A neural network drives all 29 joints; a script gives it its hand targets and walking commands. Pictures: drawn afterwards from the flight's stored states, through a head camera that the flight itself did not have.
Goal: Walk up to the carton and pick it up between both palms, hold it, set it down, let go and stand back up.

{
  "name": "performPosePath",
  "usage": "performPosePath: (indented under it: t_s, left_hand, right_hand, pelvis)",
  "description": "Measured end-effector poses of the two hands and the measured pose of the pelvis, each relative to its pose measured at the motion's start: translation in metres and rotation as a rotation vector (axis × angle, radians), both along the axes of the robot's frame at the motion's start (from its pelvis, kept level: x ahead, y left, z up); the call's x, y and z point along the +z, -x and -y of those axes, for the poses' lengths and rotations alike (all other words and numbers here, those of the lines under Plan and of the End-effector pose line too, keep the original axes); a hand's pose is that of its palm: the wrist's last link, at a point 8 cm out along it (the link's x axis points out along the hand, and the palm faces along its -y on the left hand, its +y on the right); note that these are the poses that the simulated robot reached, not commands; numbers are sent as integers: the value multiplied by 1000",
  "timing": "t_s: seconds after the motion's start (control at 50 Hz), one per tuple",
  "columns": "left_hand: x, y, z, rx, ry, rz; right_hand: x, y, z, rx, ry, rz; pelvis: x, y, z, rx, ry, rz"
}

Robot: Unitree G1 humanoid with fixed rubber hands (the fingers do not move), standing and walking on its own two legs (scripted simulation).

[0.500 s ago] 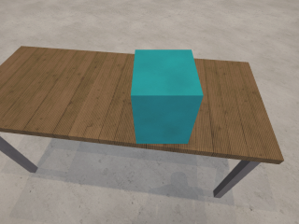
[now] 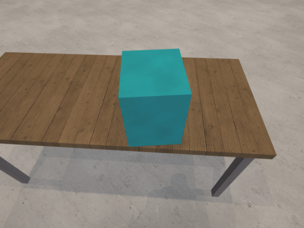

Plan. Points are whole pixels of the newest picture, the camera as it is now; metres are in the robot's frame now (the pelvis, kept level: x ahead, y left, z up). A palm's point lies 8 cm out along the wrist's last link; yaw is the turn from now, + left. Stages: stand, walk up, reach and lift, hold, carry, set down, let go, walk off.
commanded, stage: walk up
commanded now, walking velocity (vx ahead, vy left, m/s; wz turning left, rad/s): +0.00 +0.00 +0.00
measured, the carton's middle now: (152, 99) +0.52 -0.01 +0.00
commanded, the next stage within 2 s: none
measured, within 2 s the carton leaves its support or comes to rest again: neither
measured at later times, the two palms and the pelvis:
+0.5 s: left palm out of the picture +0.04 +0.26 -0.16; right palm out of the picture +0.08 -0.16 -0.14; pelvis +0.08 +0.05 +0.00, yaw +0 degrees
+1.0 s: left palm out of the picture +0.12 +0.26 -0.15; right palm out of the picture +0.03 -0.22 -0.12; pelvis +0.09 +0.01 +0.00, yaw +0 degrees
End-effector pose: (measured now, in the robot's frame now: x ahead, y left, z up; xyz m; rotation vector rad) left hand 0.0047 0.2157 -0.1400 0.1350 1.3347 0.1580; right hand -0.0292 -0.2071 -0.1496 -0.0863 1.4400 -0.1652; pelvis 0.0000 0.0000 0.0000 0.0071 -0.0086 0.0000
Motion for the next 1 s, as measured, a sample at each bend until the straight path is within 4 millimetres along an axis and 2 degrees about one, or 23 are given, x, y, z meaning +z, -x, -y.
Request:
performPosePath:
  t_s: [0.08,0.16,0.22,0.28,0.34,0.38,0.44,0.52,0.6,0.7,0.82,0.9,1.0]
  left_hand:
    - [0,2,0,8,6,-7]
    - [2,11,-6,52,8,-32]
    - [-1,29,-14,85,6,-86]
    - [-4,47,-24,119,17,-161]
    - [-12,49,-37,121,31,-227]
    - [-14,34,-43,101,36,-238]
    - [-15,-3,-44,84,42,-169]
    - [-16,-47,-42,54,50,-96]
    - [-14,-77,-43,33,38,-60]
    - [-10,-92,-50,21,14,-48]
    - [-10,-90,-48,21,10,-70]
    - [-11,-88,-55,-8,-17,-124]
    - [-10,-111,-42,-13,-5,-64]
  right_hand:
    - [3,3,1,6,3,-14]
    - [9,-1,2,23,4,-30]
    - [11,-24,-2,54,10,7]
    - [12,-60,-8,72,27,68]
    - [10,-90,-18,58,59,135]
    - [13,-100,-26,40,74,147]
    - [12,-107,-44,54,55,118]
    - [6,-107,-53,33,40,70]
    - [4,-110,-58,18,22,51]
    - [4,-107,-57,7,13,28]
    - [4,-101,-51,6,22,3]
    - [17,-87,-25,-33,92,3]
    - [31,-62,15,-40,148,-64]
  pelvis:
    - [1,-2,0,7,2,-3]
    - [5,-16,-3,11,1,-26]
    - [3,-24,-9,8,-6,-16]
    - [0,-37,-22,15,12,-11]
    - [-7,-53,-35,10,16,-5]
    - [-6,-61,-41,4,13,-1]
    - [-3,-69,-48,8,12,7]
    - [-4,-81,-53,9,3,18]
    - [-2,-92,-55,7,6,15]
    - [-1,-98,-54,10,7,15]
    - [-1,-99,-51,12,7,16]
    - [2,-94,-37,12,37,9]
    - [5,-91,-12,7,46,-4]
